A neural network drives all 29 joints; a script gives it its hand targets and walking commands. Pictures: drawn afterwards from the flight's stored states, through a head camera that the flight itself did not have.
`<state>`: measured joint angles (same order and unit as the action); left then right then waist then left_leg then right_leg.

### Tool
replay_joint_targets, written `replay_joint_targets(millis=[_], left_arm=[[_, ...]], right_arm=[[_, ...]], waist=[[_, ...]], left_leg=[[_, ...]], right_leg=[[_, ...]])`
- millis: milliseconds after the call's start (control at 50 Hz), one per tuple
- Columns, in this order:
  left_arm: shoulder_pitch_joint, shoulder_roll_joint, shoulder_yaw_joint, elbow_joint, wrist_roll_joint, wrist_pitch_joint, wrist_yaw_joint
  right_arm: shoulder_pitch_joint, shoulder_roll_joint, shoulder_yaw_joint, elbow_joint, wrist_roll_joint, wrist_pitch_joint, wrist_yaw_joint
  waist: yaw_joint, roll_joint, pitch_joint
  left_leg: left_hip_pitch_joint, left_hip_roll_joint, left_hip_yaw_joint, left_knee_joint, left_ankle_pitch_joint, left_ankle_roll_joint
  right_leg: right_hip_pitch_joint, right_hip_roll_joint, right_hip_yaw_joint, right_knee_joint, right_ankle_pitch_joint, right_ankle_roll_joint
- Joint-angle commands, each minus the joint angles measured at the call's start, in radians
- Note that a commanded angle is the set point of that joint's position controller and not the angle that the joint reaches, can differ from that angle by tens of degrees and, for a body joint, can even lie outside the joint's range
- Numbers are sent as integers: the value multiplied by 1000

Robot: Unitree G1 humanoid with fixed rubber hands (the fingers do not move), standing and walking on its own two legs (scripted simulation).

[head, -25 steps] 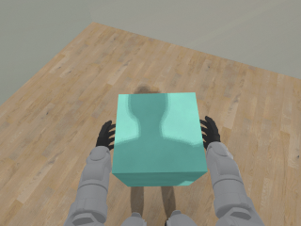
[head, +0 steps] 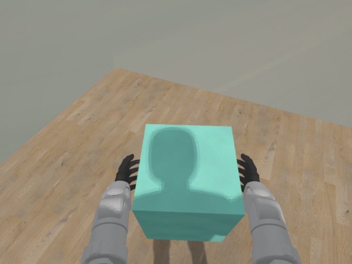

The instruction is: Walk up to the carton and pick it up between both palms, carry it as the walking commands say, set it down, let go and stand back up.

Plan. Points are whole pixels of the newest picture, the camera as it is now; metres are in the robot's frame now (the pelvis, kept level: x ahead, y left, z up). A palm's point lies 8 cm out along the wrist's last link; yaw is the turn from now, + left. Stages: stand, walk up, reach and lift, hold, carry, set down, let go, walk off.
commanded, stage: reach and lift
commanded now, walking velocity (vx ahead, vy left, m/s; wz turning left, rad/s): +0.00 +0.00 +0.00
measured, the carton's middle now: (186, 187) +0.35 -0.01 -0.07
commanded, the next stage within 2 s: hold in 1.86 s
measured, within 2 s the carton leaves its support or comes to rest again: neither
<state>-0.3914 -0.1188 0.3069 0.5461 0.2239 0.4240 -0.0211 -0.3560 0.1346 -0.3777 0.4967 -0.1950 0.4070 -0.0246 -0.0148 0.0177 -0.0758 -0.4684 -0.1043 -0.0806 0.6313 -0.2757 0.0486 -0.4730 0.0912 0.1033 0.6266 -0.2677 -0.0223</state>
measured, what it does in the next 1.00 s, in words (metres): stands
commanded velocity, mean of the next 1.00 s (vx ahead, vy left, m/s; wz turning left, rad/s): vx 0.00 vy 0.00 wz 0.00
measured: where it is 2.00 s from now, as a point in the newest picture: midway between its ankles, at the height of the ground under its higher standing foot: outside the picture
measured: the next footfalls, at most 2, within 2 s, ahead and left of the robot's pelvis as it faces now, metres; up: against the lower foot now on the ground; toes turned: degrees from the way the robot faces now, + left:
none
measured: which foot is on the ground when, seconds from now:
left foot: down 0.00-1.00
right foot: down 0.00-1.00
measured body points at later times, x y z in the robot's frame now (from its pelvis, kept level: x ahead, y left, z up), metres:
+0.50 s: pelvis +0.01 +0.00 +0.02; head -0.03 -0.01 +0.47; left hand +0.32 +0.14 +0.05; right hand +0.31 -0.18 +0.05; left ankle +0.02 +0.09 -0.72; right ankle +0.03 -0.10 -0.72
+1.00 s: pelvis +0.00 -0.02 +0.02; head -0.03 -0.02 +0.47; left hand +0.31 +0.15 +0.05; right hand +0.32 -0.16 +0.06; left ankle +0.02 +0.09 -0.72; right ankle +0.03 -0.10 -0.72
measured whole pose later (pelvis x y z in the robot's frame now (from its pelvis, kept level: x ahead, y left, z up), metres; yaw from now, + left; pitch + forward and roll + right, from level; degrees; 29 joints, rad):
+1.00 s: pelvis +0.00 -0.02 +0.02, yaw +0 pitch -6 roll +0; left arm -0.31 -0.11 0.27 0.30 0.20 0.72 -0.04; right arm -0.34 0.16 -0.31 0.29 -0.25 0.71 0.00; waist 0.02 0.00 0.02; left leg -0.10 -0.09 -0.10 0.42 -0.21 0.03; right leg -0.11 0.09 0.10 0.44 -0.21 -0.04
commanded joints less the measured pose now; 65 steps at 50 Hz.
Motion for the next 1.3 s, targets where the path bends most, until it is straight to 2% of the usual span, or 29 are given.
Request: replay_joint_targets(millis=[0,60,100,120,160,180,220,260,300,340,380,420,440,480,600,680,700,720,780,800,920,1000,1020,1040,1060,1100,1140,1200,1280], left_arm=[[-552,-1017,-609,-103,-173,16,-195],[-544,-1014,-644,-146,-202,47,-200],[-505,-1029,-679,-175,-210,69,-192],[-490,-1037,-687,-174,-212,81,-188],[-463,-1005,-662,-175,-201,106,-185],[-421,-978,-634,-167,-172,116,-180],[-415,-964,-637,-196,-177,124,-175],[-413,-964,-618,-194,-176,143,-177],[-435,-981,-661,-242,-203,158,-172],[-450,-1002,-757,-354,-259,168,-174],[-414,-965,-726,-343,-238,190,-179],[-454,-941,-722,-358,-229,212,-179],[-405,-928,-723,-359,-223,221,-178],[-451,-903,-698,-353,-215,237,-182],[-529,-858,-644,-334,-209,250,-199],[-511,-853,-593,-277,-194,255,-204],[-513,-858,-574,-268,-197,253,-209],[-496,-866,-574,-260,-194,255,-208],[-581,-883,-596,-298,-212,247,-200],[-639,-891,-605,-307,-222,245,-207],[-547,-904,-653,-383,-244,252,-209],[-495,-883,-655,-400,-224,260,-201],[-456,-896,-660,-388,-238,267,-200],[-417,-874,-646,-397,-213,273,-197],[-402,-889,-668,-409,-230,271,-198],[-367,-865,-642,-398,-214,280,-197],[-345,-859,-635,-380,-202,293,-192],[-327,-845,-655,-422,-203,296,-186],[-338,-857,-718,-525,-228,285,-174]], right_arm=[[-498,992,626,-4,127,51,252],[-503,981,675,-87,147,76,249],[-469,982,684,-107,165,96,253],[-486,952,679,-145,173,100,256],[-476,951,700,-141,176,133,260],[-420,950,688,-117,166,149,257],[-467,976,722,-167,181,166,262],[-416,943,687,-151,165,190,263],[-469,964,742,-233,198,200,261],[-433,979,789,-292,232,209,259],[-457,971,797,-315,231,229,255],[-397,948,755,-271,206,253,242],[-402,943,769,-301,209,264,236],[-413,924,749,-275,198,283,233],[-471,935,689,-236,180,301,231],[-535,947,696,-233,189,312,232],[-573,935,697,-245,186,306,232],[-543,940,697,-237,185,307,230],[-610,961,714,-235,209,293,245],[-585,963,686,-188,187,297,247],[-471,973,703,-229,191,294,239],[-453,933,703,-285,188,290,233],[-424,923,714,-295,183,300,231],[-380,900,708,-296,177,302,225],[-397,923,744,-337,188,298,220],[-382,915,741,-343,183,311,217],[-343,883,723,-331,177,323,214],[-315,879,735,-346,178,329,213],[-302,891,776,-400,215,308,218]], waist=[[-32,-9,-354],[-55,-39,-373],[-51,10,-372],[-44,32,-382],[-30,17,-347],[-5,34,-313],[15,-31,-326],[9,-6,-252],[20,-20,-269],[-8,-7,-323],[10,-18,-293],[-11,-3,-239],[4,-26,-262],[-5,-30,-195],[-1,-26,-107],[46,-36,-121],[38,-63,-98],[45,-31,-109],[56,-31,-146],[35,-34,-160],[19,-1,-234],[33,23,-225],[25,-37,-223],[22,0,-183],[20,-53,-238],[42,-66,-193],[35,-34,-122],[37,-50,-129],[28,18,-201]], left_leg=[[284,65,-78,-135,225,-50],[325,62,-70,-141,251,-49],[380,73,-86,-157,341,-54],[401,79,-96,-153,397,-60],[386,77,-76,-172,343,-55],[364,74,-65,-182,357,-54],[385,74,-69,-191,347,-39],[354,75,-65,-216,334,-41],[379,77,-67,-229,312,-36],[471,82,-71,-221,433,-44],[452,72,-60,-228,381,-42],[428,75,-61,-244,308,-37],[423,76,-57,-252,334,-37],[405,72,-55,-273,183,-29],[376,59,-35,-285,67,-20],[368,58,-28,-277,52,-16],[384,59,-34,-275,59,-11],[398,55,-27,-268,99,-16],[419,67,-36,-270,59,-25],[416,61,-30,-274,44,-24],[465,71,-44,-257,246,-41],[438,65,-48,-261,276,-42],[466,68,-53,-265,287,-41],[449,63,-47,-269,323,-44],[488,60,-57,-261,342,-40],[464,62,-57,-268,331,-35],[459,58,-53,-285,320,-33],[466,54,-59,-287,352,-34],[503,54,-51,-278,425,-43]], right_leg=[[197,-33,21,-112,212,0],[259,-30,16,-131,241,7],[261,-29,19,-144,278,7],[257,-29,23,-149,285,5],[307,-28,14,-168,265,10],[322,-31,26,-176,280,13],[345,-26,26,-178,281,24],[342,-31,31,-201,278,22],[385,-32,33,-204,269,22],[396,-25,34,-207,354,22],[420,-37,36,-218,343,27],[410,-43,42,-227,297,23],[471,-37,38,-227,337,29],[436,-49,37,-245,203,28],[395,-57,29,-261,70,26],[432,-70,39,-267,26,33],[393,-72,37,-269,5,31],[389,-74,46,-268,49,27],[380,-65,35,-251,19,24],[382,-59,33,-262,-7,20],[431,-58,40,-252,221,20],[478,-58,49,-258,270,21],[469,-49,38,-263,267,23],[481,-54,46,-272,322,26],[496,-54,47,-265,345,32],[497,-58,52,-270,345,39],[476,-55,51,-285,337,33],[495,-44,46,-284,365,34],[511,-38,49,-265,431,30]])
